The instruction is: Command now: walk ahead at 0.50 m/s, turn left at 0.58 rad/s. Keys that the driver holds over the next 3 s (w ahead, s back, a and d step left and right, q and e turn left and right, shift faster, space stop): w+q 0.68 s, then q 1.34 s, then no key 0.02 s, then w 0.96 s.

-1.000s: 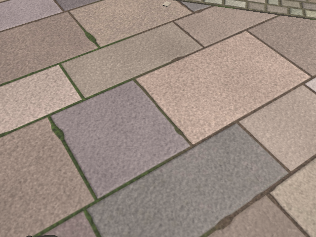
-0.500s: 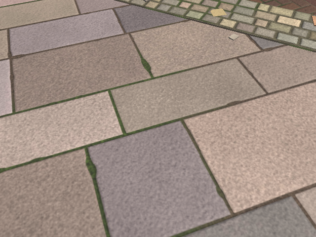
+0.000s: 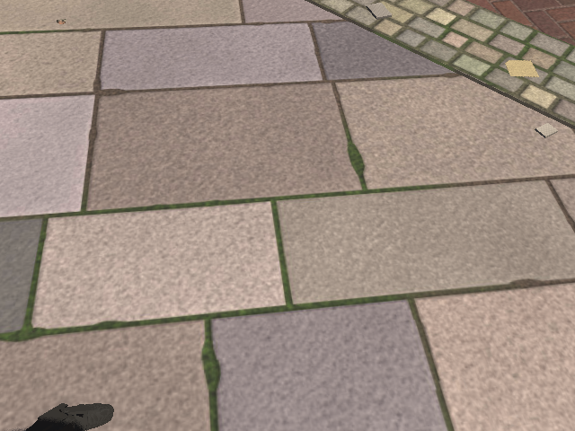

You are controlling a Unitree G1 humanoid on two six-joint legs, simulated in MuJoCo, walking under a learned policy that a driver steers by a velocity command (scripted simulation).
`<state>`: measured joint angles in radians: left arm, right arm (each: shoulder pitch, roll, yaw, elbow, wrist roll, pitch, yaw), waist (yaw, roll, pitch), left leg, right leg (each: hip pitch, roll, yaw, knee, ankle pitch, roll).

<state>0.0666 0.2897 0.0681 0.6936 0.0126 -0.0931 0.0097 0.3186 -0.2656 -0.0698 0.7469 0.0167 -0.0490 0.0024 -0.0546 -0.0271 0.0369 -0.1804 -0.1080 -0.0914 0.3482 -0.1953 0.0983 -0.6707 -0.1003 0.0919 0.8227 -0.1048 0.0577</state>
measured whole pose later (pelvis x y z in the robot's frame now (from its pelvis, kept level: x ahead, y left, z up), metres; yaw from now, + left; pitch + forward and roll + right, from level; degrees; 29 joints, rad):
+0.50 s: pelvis +0.27 -0.04 +0.00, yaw +18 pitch +1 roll -2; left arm 0.32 0.27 0.07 0.83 0.01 -0.10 0.00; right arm 0.18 -0.31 -0.08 0.63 0.02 -0.01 0.01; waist 0.07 0.05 0.03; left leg -0.70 0.09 -0.07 0.98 -0.16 -0.01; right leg -0.09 0.02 -0.13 0.29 -0.22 -0.03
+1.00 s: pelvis +0.48 +0.10 -0.01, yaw +36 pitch +3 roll -1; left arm 0.05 0.32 0.04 0.70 0.02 -0.05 0.02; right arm 0.24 -0.31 -0.07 0.64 0.01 0.00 -0.01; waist -0.04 -0.02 0.08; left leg -0.31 -0.11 -0.09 0.43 -0.16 0.08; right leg -0.66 -0.06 0.09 0.93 -0.27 0.09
